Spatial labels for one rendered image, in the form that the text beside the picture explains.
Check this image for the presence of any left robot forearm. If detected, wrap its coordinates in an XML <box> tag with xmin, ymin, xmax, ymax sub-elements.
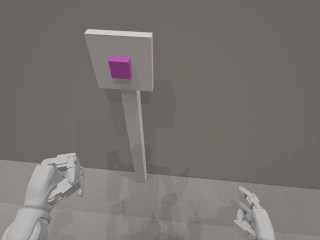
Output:
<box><xmin>1</xmin><ymin>207</ymin><xmax>52</xmax><ymax>240</ymax></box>

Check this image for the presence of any right robot hand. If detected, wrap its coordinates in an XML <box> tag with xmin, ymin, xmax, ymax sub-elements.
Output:
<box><xmin>234</xmin><ymin>186</ymin><xmax>276</xmax><ymax>240</ymax></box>

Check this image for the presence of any button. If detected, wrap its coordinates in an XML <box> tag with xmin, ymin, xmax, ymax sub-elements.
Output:
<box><xmin>108</xmin><ymin>56</ymin><xmax>132</xmax><ymax>79</ymax></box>

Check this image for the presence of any panel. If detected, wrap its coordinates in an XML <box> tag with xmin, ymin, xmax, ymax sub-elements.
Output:
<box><xmin>84</xmin><ymin>29</ymin><xmax>154</xmax><ymax>184</ymax></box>

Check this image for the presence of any left robot hand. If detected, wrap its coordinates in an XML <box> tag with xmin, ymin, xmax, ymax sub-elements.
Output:
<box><xmin>24</xmin><ymin>153</ymin><xmax>85</xmax><ymax>213</ymax></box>

